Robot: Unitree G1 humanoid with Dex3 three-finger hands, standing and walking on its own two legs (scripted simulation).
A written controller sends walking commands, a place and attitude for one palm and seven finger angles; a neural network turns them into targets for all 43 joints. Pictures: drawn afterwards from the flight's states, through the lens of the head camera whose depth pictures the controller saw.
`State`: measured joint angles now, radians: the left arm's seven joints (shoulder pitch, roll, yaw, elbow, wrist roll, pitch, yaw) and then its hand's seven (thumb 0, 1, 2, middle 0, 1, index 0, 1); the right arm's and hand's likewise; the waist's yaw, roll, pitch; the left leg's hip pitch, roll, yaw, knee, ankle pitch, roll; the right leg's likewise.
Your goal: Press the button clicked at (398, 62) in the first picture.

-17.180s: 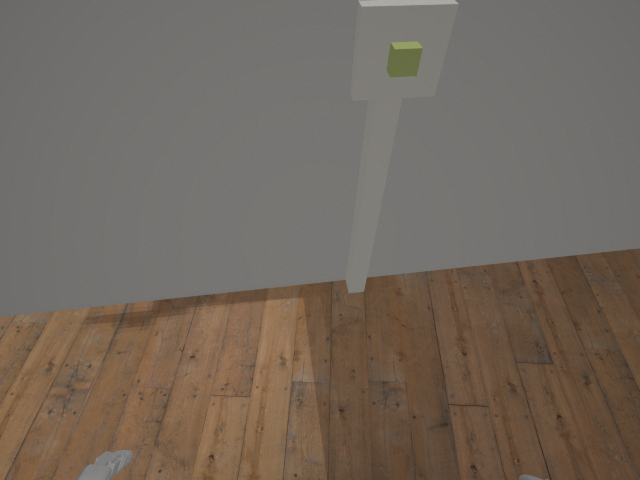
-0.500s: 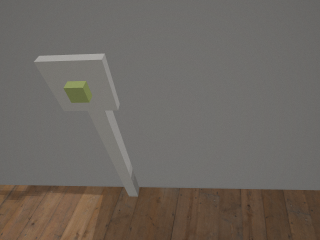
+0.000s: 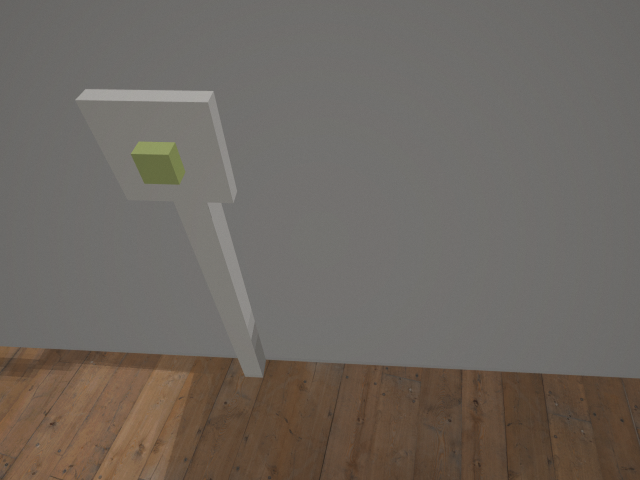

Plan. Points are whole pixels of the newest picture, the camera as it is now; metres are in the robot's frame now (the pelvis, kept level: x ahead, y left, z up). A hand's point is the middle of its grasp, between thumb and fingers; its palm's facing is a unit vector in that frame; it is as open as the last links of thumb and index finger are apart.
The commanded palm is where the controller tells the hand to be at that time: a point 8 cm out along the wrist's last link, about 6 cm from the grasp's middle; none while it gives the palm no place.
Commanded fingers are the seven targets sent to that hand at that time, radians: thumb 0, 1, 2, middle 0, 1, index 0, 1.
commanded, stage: come to a stop and stand still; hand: left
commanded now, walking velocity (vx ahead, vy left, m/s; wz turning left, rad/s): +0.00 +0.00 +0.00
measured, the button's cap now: (160, 161) +0.50 +0.27 +0.13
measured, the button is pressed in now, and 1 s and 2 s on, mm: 0 0 0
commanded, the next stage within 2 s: look again from close up in 0.36 s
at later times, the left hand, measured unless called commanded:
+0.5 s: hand out of the picture -0.01 +0.18 -0.17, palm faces +0.03 -0.98 -0.18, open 7.3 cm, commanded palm none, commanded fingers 0.00 0.90 0.90 -0.20 -0.30 -0.20 -0.30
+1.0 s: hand out of the picture +0.01 +0.19 -0.17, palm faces +0.02 -0.98 -0.19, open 7.3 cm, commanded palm none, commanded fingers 0.00 0.90 0.90 -0.20 -0.30 -0.20 -0.30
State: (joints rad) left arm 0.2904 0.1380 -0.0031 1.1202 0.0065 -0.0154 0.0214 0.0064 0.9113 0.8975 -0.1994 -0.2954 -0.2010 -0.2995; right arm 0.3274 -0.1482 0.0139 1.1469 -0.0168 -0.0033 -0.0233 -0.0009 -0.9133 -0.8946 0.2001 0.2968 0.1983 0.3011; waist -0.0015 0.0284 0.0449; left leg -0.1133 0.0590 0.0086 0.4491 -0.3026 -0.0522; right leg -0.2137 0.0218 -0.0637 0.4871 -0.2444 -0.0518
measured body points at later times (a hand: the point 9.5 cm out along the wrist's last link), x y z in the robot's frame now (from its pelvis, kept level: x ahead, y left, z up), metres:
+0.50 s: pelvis +0.00 +0.02 +0.00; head +0.01 +0.01 +0.45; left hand -0.01 +0.24 -0.16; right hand -0.03 -0.18 -0.17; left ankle -0.04 +0.15 -0.74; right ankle +0.01 -0.08 -0.74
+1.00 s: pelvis +0.01 +0.02 +0.00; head +0.03 +0.01 +0.45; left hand +0.01 +0.24 -0.16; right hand +0.00 -0.19 -0.17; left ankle -0.04 +0.15 -0.74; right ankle +0.01 -0.08 -0.74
